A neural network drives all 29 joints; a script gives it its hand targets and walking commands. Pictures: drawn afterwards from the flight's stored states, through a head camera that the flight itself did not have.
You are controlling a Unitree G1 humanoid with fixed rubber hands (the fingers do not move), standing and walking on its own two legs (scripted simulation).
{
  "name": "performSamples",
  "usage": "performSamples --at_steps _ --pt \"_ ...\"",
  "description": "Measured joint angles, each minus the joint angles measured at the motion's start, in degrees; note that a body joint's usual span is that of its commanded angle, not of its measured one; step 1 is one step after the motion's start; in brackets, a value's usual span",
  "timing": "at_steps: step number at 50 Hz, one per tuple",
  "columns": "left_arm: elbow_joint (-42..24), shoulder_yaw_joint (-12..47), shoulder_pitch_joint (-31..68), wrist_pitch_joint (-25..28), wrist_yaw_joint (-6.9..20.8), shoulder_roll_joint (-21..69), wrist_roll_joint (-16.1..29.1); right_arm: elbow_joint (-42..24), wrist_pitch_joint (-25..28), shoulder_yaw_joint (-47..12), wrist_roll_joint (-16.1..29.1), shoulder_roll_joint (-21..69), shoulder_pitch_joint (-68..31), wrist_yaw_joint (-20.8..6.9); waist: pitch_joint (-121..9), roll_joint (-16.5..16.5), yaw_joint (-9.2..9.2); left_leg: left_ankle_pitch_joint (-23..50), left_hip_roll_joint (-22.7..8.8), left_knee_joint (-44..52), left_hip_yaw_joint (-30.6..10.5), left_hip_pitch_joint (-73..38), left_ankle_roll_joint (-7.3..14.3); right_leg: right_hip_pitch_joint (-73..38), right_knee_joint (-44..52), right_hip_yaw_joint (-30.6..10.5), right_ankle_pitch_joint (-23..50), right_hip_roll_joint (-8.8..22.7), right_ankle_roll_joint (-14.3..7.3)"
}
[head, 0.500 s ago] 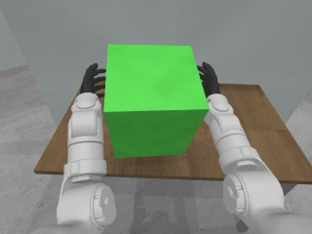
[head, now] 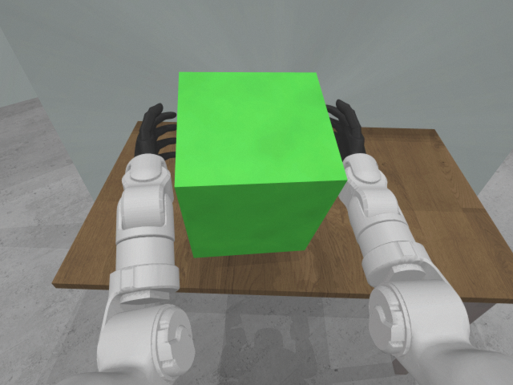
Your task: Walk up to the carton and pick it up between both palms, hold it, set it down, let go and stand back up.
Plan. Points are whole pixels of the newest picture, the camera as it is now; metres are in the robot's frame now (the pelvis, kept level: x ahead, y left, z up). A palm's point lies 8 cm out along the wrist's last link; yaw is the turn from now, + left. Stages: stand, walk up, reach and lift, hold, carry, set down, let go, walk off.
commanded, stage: set down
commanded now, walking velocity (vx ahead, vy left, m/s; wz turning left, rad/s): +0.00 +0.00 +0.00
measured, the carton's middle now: (250, 172) +0.42 +0.02 +0.12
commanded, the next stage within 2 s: none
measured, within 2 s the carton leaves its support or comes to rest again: neither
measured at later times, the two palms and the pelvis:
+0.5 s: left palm (156, 172) +0.40 +0.16 +0.14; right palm (338, 162) +0.43 -0.14 +0.13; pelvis +0.00 +0.00 +0.00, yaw +0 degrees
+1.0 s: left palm (174, 178) +0.42 +0.14 +0.11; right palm (339, 164) +0.47 -0.15 +0.09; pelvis +0.02 -0.02 +0.00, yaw +0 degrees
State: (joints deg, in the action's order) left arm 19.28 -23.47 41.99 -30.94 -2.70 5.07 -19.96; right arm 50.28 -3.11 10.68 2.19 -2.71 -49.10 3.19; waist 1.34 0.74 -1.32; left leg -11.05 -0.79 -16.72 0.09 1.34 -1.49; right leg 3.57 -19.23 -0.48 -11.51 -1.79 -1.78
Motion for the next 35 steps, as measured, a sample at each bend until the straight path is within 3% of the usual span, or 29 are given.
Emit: performSamples --at_steps 12,22,35 --pt "0.19 -1.34 -0.03 0.73 -1.45 2.01 0.0 2.13 0.91 0.82 -0.79 -0.86 -0.11 -1.92 0.01 -0.52 1.21 0.52 -0.01 0.0 0.0 1.62 0.18 1.63 0.0 0.01 0.68 -0.01 -0.01" --pt "2.86 -2.39 -0.01 4.75 -3.23 3.93 -0.02 3.28 2.35 5.17 -5.16 -0.87 -0.22 -4.36 -0.46 -0.54 2.72 0.54 -0.01 0.01 0.0 5.36 0.1 5.38 0.01 0.01 0.71 -0.01 -0.07" --pt "2.9 -2.4 -0.02 8.65 -4.09 4.81 0.0 3.76 5.94 5.81 -5.36 -1.42 -0.49 -5.21 -1.87 -1.03 2.9 1.23 -0.02 0.0 0.01 10.59 -0.6 10.53 0.01 0.01 0.43 -0.02 -0.7"
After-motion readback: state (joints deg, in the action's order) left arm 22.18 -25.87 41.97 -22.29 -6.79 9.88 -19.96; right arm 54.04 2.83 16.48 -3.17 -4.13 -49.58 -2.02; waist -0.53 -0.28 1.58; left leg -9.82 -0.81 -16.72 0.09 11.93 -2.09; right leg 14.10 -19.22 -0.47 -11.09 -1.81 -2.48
